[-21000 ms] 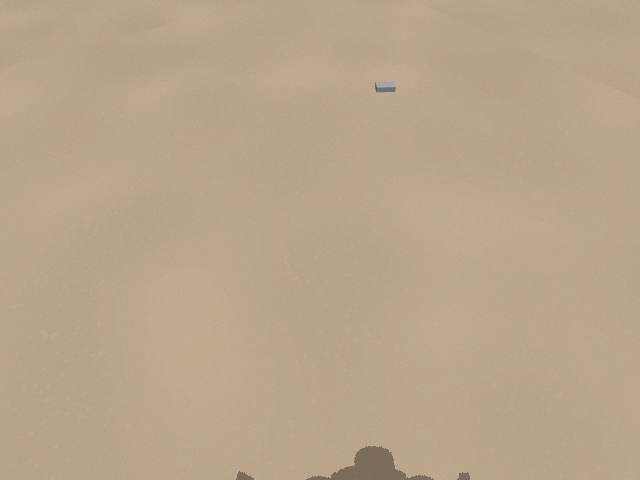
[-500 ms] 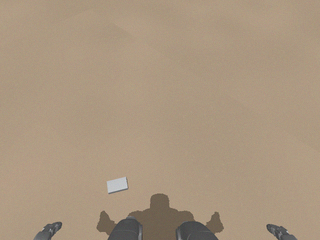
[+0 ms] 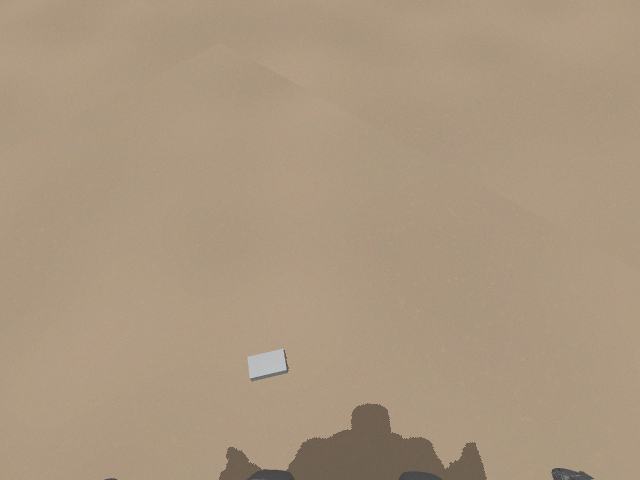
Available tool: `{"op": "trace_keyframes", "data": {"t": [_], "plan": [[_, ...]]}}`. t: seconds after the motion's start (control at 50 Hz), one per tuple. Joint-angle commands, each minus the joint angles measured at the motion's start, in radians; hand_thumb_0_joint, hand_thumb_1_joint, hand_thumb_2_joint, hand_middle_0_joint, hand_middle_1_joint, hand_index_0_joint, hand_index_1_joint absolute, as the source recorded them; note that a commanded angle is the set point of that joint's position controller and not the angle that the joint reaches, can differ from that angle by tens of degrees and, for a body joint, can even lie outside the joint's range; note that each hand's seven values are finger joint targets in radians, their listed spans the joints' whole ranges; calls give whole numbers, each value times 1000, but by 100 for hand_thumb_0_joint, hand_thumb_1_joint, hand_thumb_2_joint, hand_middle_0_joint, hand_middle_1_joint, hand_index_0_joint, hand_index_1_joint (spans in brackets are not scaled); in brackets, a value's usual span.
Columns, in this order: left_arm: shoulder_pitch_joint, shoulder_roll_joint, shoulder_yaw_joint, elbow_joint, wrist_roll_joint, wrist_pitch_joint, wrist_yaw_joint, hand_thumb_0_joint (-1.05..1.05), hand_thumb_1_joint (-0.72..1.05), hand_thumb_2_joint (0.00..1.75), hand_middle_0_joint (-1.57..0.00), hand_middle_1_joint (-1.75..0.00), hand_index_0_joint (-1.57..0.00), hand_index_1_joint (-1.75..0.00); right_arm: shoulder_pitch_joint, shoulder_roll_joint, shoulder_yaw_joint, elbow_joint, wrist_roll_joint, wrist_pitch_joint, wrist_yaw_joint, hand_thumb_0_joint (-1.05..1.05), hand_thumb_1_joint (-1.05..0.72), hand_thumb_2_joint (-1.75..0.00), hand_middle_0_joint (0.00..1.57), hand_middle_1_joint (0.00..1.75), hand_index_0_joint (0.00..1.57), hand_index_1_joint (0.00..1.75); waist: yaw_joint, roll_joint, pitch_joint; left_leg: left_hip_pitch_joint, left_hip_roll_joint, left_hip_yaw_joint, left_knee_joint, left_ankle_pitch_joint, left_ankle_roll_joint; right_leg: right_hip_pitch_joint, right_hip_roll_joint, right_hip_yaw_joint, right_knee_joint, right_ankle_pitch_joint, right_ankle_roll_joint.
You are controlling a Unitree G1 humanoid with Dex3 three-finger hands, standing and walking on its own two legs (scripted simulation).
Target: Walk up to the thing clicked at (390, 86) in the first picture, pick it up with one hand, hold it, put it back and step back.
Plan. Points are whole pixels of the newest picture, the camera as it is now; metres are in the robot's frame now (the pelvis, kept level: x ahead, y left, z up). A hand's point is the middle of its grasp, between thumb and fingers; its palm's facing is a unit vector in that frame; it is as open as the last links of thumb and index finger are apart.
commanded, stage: walk up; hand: left
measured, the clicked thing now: (267, 364) +0.48 +0.24 -0.74
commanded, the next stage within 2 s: stand in 1.16 s
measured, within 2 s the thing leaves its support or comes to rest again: neither
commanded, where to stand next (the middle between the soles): +0.09 +0.01 m, yaw -1 degrees
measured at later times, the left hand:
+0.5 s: hand out of the picture +0.08 +0.26 -0.13, palm faces +0.00 -0.94 -0.34, open 7.4 cm
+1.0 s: hand out of the picture +0.09 +0.26 -0.13, palm faces +0.01 -0.94 -0.34, open 7.4 cm
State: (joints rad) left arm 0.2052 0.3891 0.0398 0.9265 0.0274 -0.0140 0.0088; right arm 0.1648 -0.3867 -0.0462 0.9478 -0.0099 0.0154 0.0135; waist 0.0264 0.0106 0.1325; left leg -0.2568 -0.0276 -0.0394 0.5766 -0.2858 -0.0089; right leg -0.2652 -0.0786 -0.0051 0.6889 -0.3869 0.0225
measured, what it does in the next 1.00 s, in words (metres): stands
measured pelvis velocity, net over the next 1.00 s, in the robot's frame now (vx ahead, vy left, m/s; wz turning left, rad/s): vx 0.01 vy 0.00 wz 0.02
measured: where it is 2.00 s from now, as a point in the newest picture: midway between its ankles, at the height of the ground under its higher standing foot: outside the picture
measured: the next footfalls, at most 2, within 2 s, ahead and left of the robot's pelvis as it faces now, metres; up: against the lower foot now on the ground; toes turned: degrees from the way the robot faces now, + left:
none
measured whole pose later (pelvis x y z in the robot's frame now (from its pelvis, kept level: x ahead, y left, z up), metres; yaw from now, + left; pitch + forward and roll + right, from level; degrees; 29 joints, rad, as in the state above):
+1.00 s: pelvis +0.01 +0.00 +0.02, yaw +1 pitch -2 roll +0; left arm 0.07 0.35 0.02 1.15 0.01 -0.01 -0.01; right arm 0.08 -0.35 0.00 1.12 -0.01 -0.01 0.01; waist 0.01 0.01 0.05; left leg -0.14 0.01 -0.07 0.37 -0.19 -0.03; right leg -0.10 -0.03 -0.02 0.34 -0.20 0.02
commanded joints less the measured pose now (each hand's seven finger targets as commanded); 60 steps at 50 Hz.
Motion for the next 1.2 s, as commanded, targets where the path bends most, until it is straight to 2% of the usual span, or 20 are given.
{"op": "trace_keyframes", "data": {"t": [0.0,0.02,0.04,0.06,0.08,0.1,0.12,0.14,0.16,0.18,0.22,0.24,0.36,0.42,0.46,0.6,0.86,0.96,1.12,1.18], "plan": [[3,133,23,-76,-33,-2,8,0,90,90,-20,-30,-20,-30,-2,-270,-57,-66,-16,-63,-25,0,-90,-90,20,30,20,30,-7,81,-251,271,334,-412,-212,249,205,-162,55,-2,78,-136,-29],[-6,187,36,-49,-23,-3,14,0,90,90,-20,-30,-20,-30,-26,-308,-64,-59,-2,-60,-19,0,-90,-90,20,30,20,30,-17,120,-221,115,362,-419,-206,138,268,-47,8,42,68,-173,-38],[-18,205,38,-37,-21,-12,10,0,90,90,-20,-30,-20,-30,-70,-274,-53,-57,-2,-53,-15,0,-90,-90,20,30,20,30,1,82,-184,38,292,-320,-194,106,233,15,11,42,-24,-131,-48],[-5,183,37,-19,-18,-19,4,0,90,90,-20,-30,-20,-30,-103,-230,-33,-61,3,-48,-12,0,-90,-90,20,30,20,30,19,77,-177,4,210,-182,-158,112,158,94,21,31,-162,-21,-53],[11,189,37,-8,-18,-30,3,0,90,90,-20,-30,-20,-30,-128,-188,-15,-63,7,-46,-13,0,-90,-90,20,30,20,30,31,69,-172,-15,137,-105,-98,175,86,120,-8,79,-238,142,-60],[6,220,42,-8,-14,-37,5,0,90,90,-20,-30,-20,-30,-110,-172,-8,-58,16,-46,-13,0,-90,-90,20,30,20,30,17,30,-170,-40,82,-62,-31,198,45,144,-57,152,-287,252,-85],[-14,242,48,0,-15,-37,9,0,90,90,-20,-30,-20,-30,-96,-163,-7,-40,17,-43,-11,0,-90,-90,20,30,20,30,5,4,-154,-49,47,-44,-11,131,22,119,-109,214,-325,215,-119],[-67,257,46,-2,-12,-34,8,0,90,90,-20,-30,-20,-30,-55,-162,-8,-14,15,-38,-8,0,-90,-90,20,30,20,30,-27,-10,-144,-21,41,-41,-34,-9,24,60,-148,241,-343,76,-142],[-116,257,42,-6,-8,-30,4,0,90,90,-20,-30,-20,-30,-17,-162,-9,11,11,-35,-8,0,-90,-90,20,30,20,30,-52,-15,-117,41,46,-45,-88,-102,33,-30,-150,228,-351,-63,-146],[-147,234,36,-11,-9,-23,-1,0,90,90,-20,-30,-20,-30,-9,-171,-11,27,4,-35,-8,0,-90,-90,20,30,20,30,-56,-18,-68,59,64,-84,-156,-134,45,-91,-104,189,-346,-139,-112],[-131,196,26,12,-17,-17,-8,0,90,90,-20,-30,-20,-30,-69,-201,-15,26,-1,-46,-4,0,-90,-90,20,30,20,30,-26,4,-24,-12,122,-170,-229,-192,66,-65,-8,94,-316,-102,-71],[-117,191,27,32,-16,-20,-9,0,90,90,-20,-30,-20,-30,-93,-198,-12,24,0,-47,-1,0,-90,-90,20,30,20,30,-11,-4,-9,-57,136,-180,-246,-197,69,-22,2,79,-321,-74,-69],[-131,188,26,74,-20,-33,-11,0,90,90,-20,-30,-20,-30,-81,-188,2,62,-1,-59,-5,0,-90,-90,20,30,20,30,-19,11,-113,8,116,-122,-238,-3,44,106,-26,104,-367,83,-69],[-140,183,23,91,-23,-35,-9,0,90,90,-20,-30,-20,-30,-81,-189,5,78,4,-62,-10,0,-90,-90,20,30,20,30,-18,26,-179,65,123,-97,-215,191,39,160,-37,82,-352,247,-64],[-141,182,20,103,-26,-33,-7,0,90,90,-20,-30,-20,-30,-87,-190,6,83,7,-62,-14,0,-90,-90,20,30,20,30,-16,29,-192,87,125,-91,-209,256,39,175,-38,69,-348,306,-56],[-165,180,18,133,-25,-26,-3,0,90,90,-20,-30,-20,-30,-89,-184,0,106,8,-52,-19,0,-90,-90,20,30,20,30,-24,-13,-199,115,133,-80,-213,325,41,195,-43,50,-356,353,-52],[-187,177,17,157,-20,-20,-3,0,90,90,-20,-30,-20,-30,-122,-180,4,119,5,-44,-17,0,-90,-90,20,30,20,30,-25,0,-150,105,127,-81,-258,247,34,182,-40,49,-397,281,-37],[-184,179,20,158,-15,-23,-2,0,90,90,-20,-30,-20,-30,-121,-178,2,120,4,-45,-17,0,-90,-90,20,30,20,30,-26,-8,-188,119,126,-78,-256,263,36,217,-46,44,-397,307,-38],[-183,175,23,160,-14,-19,-1,0,90,90,-20,-30,-20,-30,-123,-175,1,121,2,-44,-20,0,-90,-90,20,30,20,30,-26,0,-167,107,123,-80,-262,270,34,213,-42,33,-397,305,-35],[-160,175,18,160,-23,-17,0,0,90,90,-20,-30,-20,-30,-123,-181,6,117,2,-48,-25,0,-90,-90,20,30,20,30,-17,1,-177,143,148,-91,-252,400,25,215,-57,49,-384,416,-32]]}}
